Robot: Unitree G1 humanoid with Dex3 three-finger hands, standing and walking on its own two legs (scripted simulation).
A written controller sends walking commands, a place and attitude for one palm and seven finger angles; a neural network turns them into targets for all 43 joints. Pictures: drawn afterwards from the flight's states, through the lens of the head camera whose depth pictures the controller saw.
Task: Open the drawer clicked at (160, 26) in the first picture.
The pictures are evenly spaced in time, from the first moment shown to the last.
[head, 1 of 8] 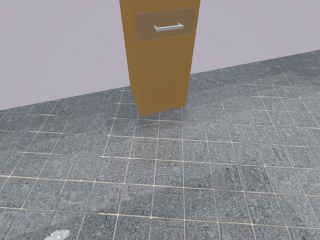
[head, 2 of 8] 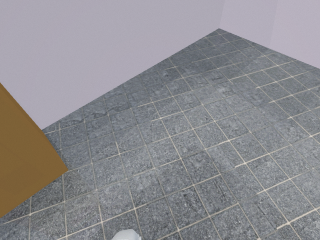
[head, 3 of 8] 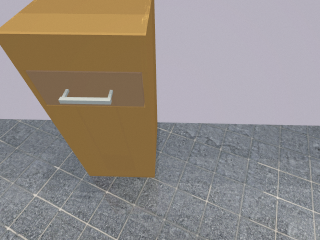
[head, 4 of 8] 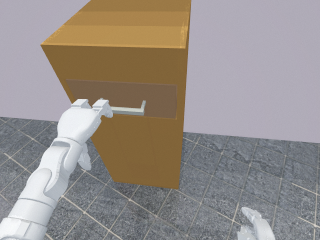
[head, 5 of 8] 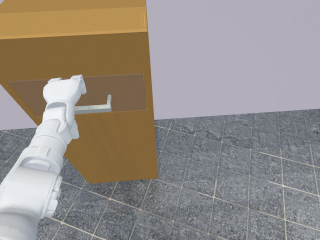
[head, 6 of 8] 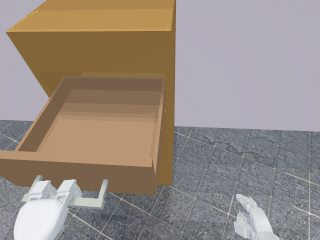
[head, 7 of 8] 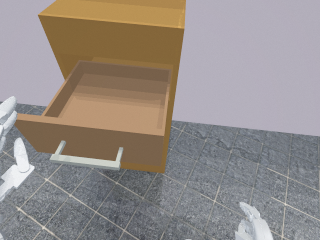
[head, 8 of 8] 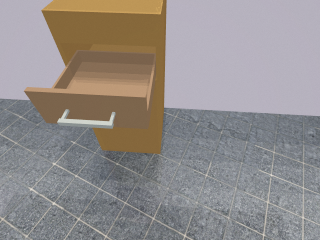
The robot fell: no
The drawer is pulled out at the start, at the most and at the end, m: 0.00 0.30 0.30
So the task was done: yes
